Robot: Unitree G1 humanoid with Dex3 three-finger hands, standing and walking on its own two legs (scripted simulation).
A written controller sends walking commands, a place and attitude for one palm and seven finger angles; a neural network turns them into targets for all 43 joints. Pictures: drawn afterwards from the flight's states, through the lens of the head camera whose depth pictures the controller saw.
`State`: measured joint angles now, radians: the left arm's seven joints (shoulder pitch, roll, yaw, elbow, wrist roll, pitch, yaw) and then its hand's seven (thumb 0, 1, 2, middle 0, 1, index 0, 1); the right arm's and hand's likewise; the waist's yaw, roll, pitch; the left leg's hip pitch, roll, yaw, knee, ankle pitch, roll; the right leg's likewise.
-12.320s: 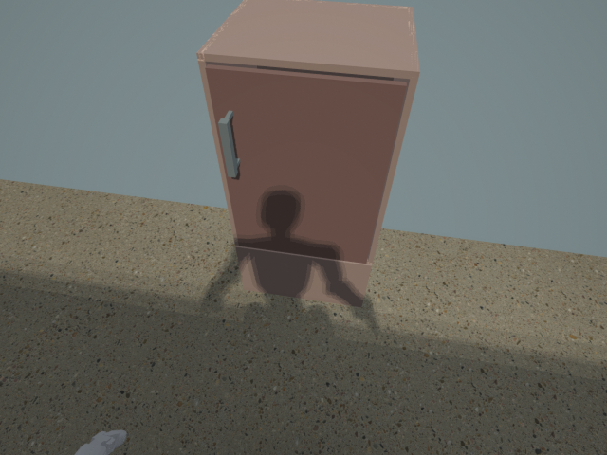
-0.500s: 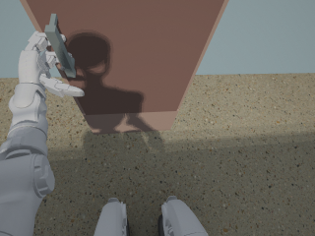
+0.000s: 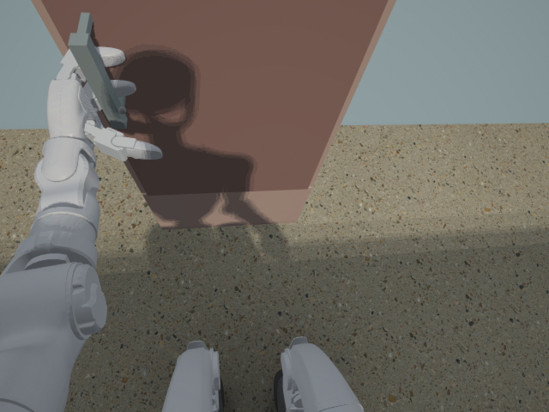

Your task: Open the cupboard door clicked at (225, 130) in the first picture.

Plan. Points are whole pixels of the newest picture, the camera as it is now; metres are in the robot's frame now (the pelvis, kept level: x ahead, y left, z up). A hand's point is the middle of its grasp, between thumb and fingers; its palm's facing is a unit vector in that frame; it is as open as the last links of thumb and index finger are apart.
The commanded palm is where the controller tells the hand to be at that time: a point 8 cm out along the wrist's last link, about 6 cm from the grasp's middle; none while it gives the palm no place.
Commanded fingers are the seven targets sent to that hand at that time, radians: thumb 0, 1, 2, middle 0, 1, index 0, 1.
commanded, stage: slide the fingers in behind the handle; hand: left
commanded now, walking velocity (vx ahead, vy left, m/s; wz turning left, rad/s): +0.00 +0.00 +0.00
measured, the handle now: (104, 76) +0.57 +0.20 +0.07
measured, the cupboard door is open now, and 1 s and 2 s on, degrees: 0 2 21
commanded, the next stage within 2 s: close the thumb around the handle in 0.52 s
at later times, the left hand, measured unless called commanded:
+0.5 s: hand (123, 111) +0.52 +0.17 +0.06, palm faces +0.01 -1.00 -0.02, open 14.2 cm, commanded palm +0.50 +0.19 +0.06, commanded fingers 0.00 -0.50 0.30 -0.30 -1.20 -0.30 -1.20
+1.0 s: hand (123, 115) +0.51 +0.17 +0.06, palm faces +0.03 -1.00 -0.02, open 10.1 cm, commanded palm +0.49 +0.19 +0.06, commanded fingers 0.00 0.62 0.78 -0.38 -1.32 -0.38 -1.32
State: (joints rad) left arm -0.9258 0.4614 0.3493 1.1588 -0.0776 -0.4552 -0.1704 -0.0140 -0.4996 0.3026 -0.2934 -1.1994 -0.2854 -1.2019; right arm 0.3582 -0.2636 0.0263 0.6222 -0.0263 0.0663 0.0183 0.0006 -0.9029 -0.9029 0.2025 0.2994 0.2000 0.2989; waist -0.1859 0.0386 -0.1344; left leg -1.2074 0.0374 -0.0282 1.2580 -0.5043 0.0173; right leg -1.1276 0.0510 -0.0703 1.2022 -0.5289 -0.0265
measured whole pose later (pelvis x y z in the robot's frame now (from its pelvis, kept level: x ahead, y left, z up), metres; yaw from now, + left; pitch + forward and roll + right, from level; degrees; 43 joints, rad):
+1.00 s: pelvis +0.01 +0.01 +0.01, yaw +1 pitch +25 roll -4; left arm -0.89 0.39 0.28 1.15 -0.08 -0.50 -0.11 -0.01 0.10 0.56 -0.33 -1.26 -0.30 -1.27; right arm 0.35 -0.25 0.02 0.64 -0.04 0.09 0.03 0.00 -0.90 -0.90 0.20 0.30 0.20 0.30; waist -0.16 0.04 -0.14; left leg -1.17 0.02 -0.03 1.24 -0.51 0.03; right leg -1.08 0.04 -0.07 1.18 -0.53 -0.01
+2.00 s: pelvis +0.02 +0.01 +0.03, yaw +1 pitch +20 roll -2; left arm -0.25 0.03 0.08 0.50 -0.14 -0.46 0.15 0.01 0.69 0.75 -0.36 -1.35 -0.38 -1.35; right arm 0.28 -0.23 -0.01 0.54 -0.02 0.06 0.06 0.00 -0.90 -0.90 0.20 0.30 0.20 0.30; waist -0.05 0.02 -0.18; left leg -0.98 0.02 0.01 1.14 -0.51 0.02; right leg -0.91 0.04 -0.03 1.10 -0.54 -0.01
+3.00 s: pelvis +0.02 -0.05 +0.03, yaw +5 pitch +17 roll +1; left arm 0.19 -0.08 -0.25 0.16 0.10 -0.37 0.53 0.00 -0.17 0.44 -0.32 -1.23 -0.32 -1.24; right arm 0.21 -0.18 0.00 0.56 -0.08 -0.05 0.02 0.01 -0.90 -0.90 0.20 0.30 0.20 0.30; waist -0.02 0.04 -0.18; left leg -0.91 0.00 -0.06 1.11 -0.49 -0.05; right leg -0.86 0.02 -0.09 1.14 -0.58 -0.09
